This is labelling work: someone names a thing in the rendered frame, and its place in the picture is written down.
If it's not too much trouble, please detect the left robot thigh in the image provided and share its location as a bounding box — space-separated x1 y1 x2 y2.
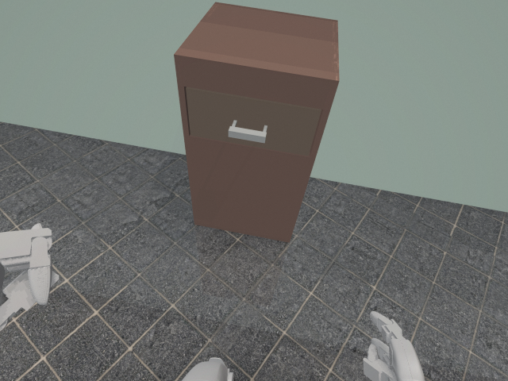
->
182 361 233 381

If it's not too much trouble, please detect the drawer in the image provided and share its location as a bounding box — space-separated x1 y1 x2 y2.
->
186 87 321 156

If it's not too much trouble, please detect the robot left hand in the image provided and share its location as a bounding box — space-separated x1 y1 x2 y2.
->
0 223 59 331

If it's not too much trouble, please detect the robot left shin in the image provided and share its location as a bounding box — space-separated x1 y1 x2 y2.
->
209 358 225 365

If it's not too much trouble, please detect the cabinet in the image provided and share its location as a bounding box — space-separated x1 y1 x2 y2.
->
174 2 340 243

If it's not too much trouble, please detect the robot right hand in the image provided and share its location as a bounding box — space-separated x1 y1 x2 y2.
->
363 311 425 381

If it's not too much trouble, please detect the handle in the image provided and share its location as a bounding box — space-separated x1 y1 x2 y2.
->
229 120 267 143

